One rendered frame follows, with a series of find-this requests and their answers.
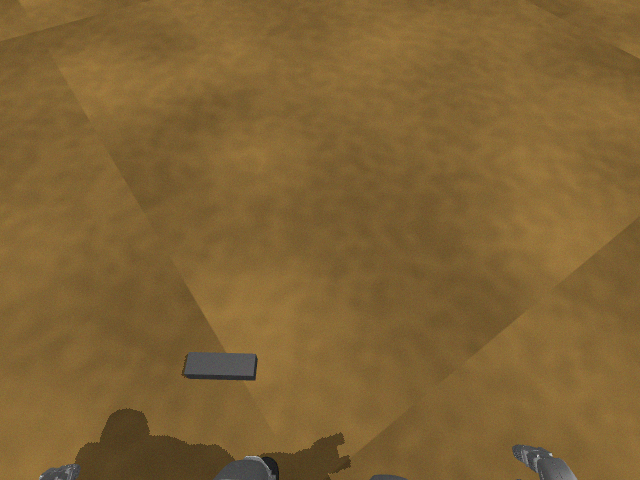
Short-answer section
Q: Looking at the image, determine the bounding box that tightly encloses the left robot hand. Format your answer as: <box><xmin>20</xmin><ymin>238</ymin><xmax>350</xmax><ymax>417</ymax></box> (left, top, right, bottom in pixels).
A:
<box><xmin>39</xmin><ymin>464</ymin><xmax>81</xmax><ymax>480</ymax></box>

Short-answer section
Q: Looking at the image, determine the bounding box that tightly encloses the carton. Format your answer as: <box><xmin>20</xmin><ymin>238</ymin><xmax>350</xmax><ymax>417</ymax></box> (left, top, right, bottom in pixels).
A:
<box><xmin>184</xmin><ymin>352</ymin><xmax>258</xmax><ymax>381</ymax></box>

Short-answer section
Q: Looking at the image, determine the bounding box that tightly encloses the left robot foot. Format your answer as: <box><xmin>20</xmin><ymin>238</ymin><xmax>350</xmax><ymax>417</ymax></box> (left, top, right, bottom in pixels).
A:
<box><xmin>261</xmin><ymin>457</ymin><xmax>279</xmax><ymax>480</ymax></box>

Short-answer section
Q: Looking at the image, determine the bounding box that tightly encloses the right robot hand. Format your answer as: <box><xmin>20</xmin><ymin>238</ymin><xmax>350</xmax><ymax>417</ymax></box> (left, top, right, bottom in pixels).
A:
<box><xmin>512</xmin><ymin>445</ymin><xmax>578</xmax><ymax>480</ymax></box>

